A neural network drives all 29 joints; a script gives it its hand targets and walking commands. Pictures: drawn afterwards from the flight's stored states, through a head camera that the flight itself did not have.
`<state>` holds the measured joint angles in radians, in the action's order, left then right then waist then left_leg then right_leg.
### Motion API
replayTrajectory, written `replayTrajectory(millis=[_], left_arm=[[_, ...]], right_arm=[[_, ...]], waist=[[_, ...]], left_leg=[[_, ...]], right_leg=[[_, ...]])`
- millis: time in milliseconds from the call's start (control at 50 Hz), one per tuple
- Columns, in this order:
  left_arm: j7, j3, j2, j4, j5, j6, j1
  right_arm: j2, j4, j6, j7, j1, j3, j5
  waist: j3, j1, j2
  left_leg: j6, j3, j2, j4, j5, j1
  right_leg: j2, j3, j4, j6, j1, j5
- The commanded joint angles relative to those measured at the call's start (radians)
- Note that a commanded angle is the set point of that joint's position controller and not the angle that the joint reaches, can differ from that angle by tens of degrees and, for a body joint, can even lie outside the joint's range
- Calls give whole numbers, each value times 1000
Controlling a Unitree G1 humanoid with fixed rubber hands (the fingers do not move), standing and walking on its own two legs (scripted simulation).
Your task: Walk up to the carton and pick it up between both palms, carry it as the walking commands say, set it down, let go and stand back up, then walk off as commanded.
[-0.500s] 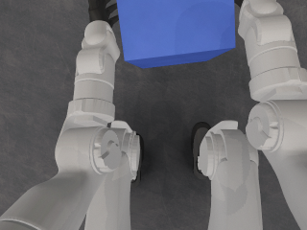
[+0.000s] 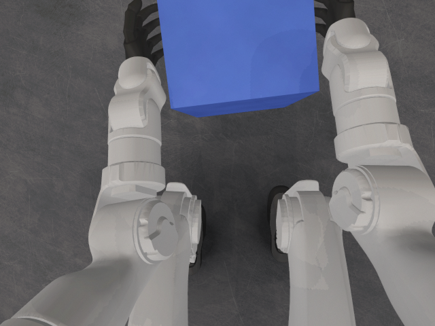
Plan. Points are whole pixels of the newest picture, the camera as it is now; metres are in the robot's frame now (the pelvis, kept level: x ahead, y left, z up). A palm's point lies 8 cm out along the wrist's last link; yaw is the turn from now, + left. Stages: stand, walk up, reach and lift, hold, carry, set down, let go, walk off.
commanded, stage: reach and lift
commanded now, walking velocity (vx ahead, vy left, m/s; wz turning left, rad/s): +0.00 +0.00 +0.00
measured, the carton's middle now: (235, 48) +0.55 -0.03 -0.19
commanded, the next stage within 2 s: none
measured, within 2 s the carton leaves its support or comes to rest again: neither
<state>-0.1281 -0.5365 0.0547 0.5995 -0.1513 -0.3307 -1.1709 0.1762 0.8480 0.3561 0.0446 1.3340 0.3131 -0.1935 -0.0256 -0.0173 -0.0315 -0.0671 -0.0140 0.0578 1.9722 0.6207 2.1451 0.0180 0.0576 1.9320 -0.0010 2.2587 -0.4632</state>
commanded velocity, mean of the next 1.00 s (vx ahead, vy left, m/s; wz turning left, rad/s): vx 0.00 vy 0.00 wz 0.00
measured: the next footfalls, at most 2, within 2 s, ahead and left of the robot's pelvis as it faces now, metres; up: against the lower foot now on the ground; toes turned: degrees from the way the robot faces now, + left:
none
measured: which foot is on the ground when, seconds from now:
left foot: down 0.00-1.00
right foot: down 0.00-1.00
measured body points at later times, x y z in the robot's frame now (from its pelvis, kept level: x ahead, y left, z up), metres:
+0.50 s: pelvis +0.00 +0.00 +0.05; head +0.29 -0.05 +0.38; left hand +0.51 +0.12 -0.03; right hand +0.53 -0.18 -0.04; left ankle +0.09 +0.13 -0.40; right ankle +0.12 -0.12 -0.40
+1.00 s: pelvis +0.01 +0.00 +0.10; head +0.26 -0.04 +0.47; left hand +0.49 +0.12 +0.04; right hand +0.51 -0.17 +0.03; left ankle +0.09 +0.13 -0.40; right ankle +0.12 -0.12 -0.40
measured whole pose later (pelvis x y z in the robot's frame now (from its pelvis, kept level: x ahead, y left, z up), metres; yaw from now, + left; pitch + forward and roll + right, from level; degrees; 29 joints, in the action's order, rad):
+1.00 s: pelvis +0.01 +0.00 +0.10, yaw -2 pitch +42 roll +3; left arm -0.08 -0.58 0.16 0.52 -0.25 -0.38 -0.94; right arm 0.05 0.77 0.39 0.02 1.09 0.40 -0.29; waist 0.17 -0.03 -0.02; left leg -0.05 -0.03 0.05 1.64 0.55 1.82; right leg 0.02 0.06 1.60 0.01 1.92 -0.42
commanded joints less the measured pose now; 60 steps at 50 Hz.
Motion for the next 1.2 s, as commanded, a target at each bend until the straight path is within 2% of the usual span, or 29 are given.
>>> replayTrajectory(millis=[0, 260, 520, 1180], left_arm=[[275, 549, 889, 0, 129, 8, -728], [285, 505, 922, 24, 81, -20, -675], [291, 536, 983, 6, 81, -38, -619], [308, 563, 1069, 0, 50, -43, -419]], right_arm=[[-1058, -17, -24, -246, 490, -376, 129], [-1072, -3, -6, -258, 449, -325, 88], [-1131, -26, 9, -262, 399, -351, 90], [-1243, -22, 13, -261, 209, -352, 50]], waist=[[1206, -2, 132], [1173, -5, 114], [1205, -3, 114], [1117, -10, 102]], left_leg=[[24, 116, 126, -211, -270, -323], [27, 110, 130, -300, -227, -395], [27, 102, 134, -371, -245, -475], [28, 73, 135, -611, -259, -693]], right_leg=[[119, -90, -137, 1, -960, 367], [125, -97, -238, 4, -944, 263], [131, -96, -315, 7, -1021, 267], [141, -71, -558, 10, -1220, 254]])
